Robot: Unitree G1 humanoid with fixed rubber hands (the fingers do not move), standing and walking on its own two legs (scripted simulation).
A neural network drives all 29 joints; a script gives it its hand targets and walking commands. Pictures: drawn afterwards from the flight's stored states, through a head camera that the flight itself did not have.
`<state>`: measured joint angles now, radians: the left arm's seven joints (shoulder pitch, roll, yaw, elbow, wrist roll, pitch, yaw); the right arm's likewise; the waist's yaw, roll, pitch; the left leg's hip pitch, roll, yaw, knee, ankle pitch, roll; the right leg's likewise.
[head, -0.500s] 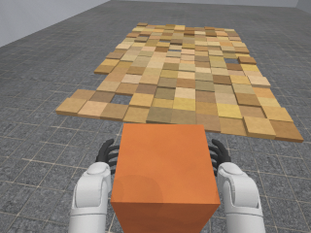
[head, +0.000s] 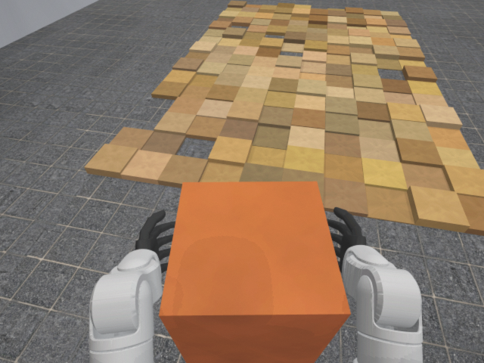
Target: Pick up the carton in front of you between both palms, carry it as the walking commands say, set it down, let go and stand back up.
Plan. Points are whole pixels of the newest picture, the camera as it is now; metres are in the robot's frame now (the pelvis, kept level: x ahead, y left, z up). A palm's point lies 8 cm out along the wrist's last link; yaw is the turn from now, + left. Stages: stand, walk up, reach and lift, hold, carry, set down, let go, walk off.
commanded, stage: carry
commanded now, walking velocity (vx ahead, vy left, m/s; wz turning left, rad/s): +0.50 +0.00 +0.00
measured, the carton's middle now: (250, 278) +0.27 +0.01 +0.02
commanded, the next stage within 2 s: none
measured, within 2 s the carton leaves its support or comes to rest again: neither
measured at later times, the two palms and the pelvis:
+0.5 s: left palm (177, 137) +0.60 +0.18 +0.06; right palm (308, 142) +0.57 -0.12 +0.07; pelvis +0.33 +0.05 +0.00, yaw -3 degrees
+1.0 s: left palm (211, 39) +0.98 +0.13 +0.15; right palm (308, 41) +0.99 -0.17 +0.14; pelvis +0.66 -0.02 +0.00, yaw +0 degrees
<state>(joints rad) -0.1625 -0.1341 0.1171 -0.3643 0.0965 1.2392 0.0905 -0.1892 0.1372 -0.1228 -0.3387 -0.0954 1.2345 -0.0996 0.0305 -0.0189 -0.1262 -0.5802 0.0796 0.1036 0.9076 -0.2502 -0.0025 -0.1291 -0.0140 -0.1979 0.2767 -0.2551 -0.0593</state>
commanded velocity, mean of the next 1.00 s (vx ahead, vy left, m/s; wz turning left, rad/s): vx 0.50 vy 0.00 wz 0.00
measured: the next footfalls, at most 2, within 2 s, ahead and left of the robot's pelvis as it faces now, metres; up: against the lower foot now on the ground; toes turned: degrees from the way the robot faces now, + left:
left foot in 0.20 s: +0.33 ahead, +0.12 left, +0.00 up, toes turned +10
right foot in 0.70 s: +0.67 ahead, -0.09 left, +0.00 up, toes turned -13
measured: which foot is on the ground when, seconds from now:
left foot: up 0.00-0.18, down 0.20-0.74, up 0.76-1.00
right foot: down 0.00-0.20, up 0.22-0.68, down 0.70-1.00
